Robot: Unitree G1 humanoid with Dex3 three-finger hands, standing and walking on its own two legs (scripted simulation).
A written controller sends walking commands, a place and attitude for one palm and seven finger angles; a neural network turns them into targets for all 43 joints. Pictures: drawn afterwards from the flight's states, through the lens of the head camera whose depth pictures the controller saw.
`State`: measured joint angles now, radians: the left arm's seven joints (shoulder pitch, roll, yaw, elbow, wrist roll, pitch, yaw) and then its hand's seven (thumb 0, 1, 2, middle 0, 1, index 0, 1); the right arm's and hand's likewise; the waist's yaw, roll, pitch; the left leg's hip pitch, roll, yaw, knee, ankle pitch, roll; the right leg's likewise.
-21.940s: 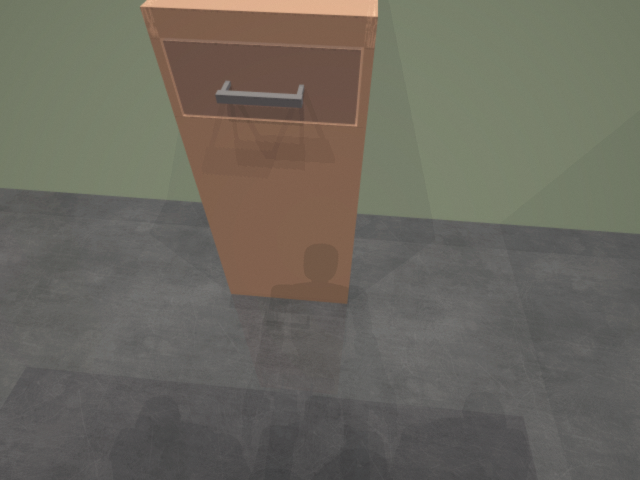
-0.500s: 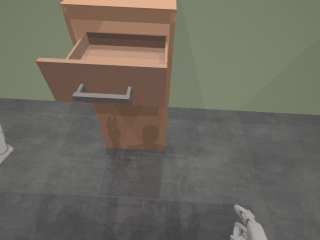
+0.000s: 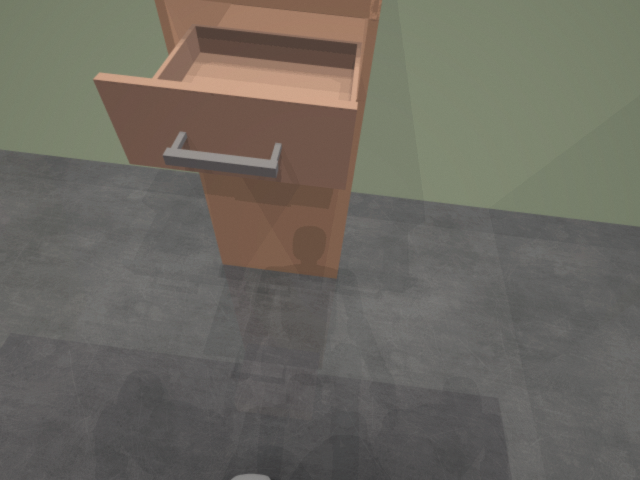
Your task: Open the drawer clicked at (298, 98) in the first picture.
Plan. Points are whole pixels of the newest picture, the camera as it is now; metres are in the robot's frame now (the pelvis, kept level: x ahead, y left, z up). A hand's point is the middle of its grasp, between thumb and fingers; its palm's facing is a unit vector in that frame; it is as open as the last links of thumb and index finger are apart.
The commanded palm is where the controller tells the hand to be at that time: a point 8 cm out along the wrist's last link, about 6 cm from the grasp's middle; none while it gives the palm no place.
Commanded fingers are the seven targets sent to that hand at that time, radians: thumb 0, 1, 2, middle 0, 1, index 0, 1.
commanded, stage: let the arm hang, fingers relaxed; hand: left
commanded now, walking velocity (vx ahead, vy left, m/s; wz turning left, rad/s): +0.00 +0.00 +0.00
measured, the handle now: (225, 153) +0.55 +0.19 +0.07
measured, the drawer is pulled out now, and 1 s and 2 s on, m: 0.30 0.30 0.30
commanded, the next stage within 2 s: look to check the result in 0.66 s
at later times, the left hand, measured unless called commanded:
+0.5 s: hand out of the picture +0.01 +0.18 -0.17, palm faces +0.00 -0.98 -0.19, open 7.3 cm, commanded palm none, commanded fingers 0.00 0.90 0.90 -0.20 -0.30 -0.20 -0.30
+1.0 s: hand out of the picture +0.01 +0.18 -0.17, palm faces +0.00 -0.98 -0.20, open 7.4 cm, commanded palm none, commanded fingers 0.00 0.90 0.90 -0.20 -0.30 -0.20 -0.30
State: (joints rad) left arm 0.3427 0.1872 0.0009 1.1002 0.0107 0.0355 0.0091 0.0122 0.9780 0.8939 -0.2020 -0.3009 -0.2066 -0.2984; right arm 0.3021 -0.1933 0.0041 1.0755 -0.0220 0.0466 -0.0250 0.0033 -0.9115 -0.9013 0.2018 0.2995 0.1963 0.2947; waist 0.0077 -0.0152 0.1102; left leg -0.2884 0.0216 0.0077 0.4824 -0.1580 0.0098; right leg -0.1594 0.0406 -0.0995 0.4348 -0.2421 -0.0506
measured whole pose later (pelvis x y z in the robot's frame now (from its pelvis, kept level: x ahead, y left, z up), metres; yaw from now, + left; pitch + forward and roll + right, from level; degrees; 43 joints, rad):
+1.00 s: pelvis +0.01 +0.00 +0.00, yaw -2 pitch -2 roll +0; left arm 0.27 0.14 0.01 1.15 0.01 0.00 0.03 0.01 0.91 0.90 -0.20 -0.30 -0.20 -0.30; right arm 0.25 -0.14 -0.01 1.13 -0.02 0.02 -0.04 0.00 -0.92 -0.90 0.20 0.30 0.20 0.29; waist -0.01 0.03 0.09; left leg -0.23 0.01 0.04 0.42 -0.15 0.02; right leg -0.13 0.02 -0.06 0.41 -0.24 -0.04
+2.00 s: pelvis +0.03 -0.01 +0.01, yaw -2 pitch -2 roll +0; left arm 0.26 0.13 0.01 1.15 0.01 -0.01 0.03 0.01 0.91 0.90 -0.20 -0.30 -0.20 -0.30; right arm 0.25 -0.14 -0.01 1.14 -0.02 0.02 -0.04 0.00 -0.91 -0.90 0.20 0.30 0.20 0.29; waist -0.01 0.03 0.08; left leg -0.19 0.03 0.04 0.40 -0.17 -0.01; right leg -0.09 0.05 -0.06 0.38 -0.26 -0.06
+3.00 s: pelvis +0.05 -0.03 +0.00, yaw +11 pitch -1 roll +0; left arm 0.21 0.15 0.01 1.12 0.01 0.01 0.02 0.01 0.91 0.90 -0.20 -0.30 -0.20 -0.30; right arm 0.17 -0.17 -0.03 1.10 -0.01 0.02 -0.03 0.00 -0.91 -0.90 0.20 0.30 0.20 0.29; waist 0.00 0.02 0.10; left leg -0.22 0.03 -0.01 0.44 -0.20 -0.03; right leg -0.12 0.00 -0.01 0.44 -0.29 -0.01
